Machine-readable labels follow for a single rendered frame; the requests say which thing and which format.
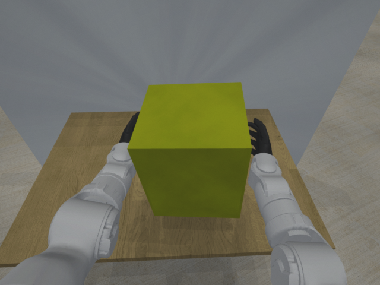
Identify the right robot hand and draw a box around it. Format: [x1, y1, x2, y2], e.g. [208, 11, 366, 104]
[248, 118, 273, 156]

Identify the robot right forearm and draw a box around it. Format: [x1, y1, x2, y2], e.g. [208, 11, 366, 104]
[248, 153, 347, 285]

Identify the right robot upper arm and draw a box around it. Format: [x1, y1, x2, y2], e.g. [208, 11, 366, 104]
[270, 241, 346, 285]

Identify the left robot hand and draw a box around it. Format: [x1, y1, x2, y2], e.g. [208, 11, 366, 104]
[119, 112, 140, 143]

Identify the table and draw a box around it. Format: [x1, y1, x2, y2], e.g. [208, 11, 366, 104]
[0, 109, 335, 268]

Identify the left robot upper arm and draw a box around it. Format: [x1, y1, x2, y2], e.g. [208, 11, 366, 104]
[0, 198, 120, 285]

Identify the carton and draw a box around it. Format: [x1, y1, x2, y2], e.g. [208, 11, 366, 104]
[127, 82, 252, 218]

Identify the robot left forearm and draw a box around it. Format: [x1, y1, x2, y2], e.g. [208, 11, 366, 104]
[48, 142, 136, 245]

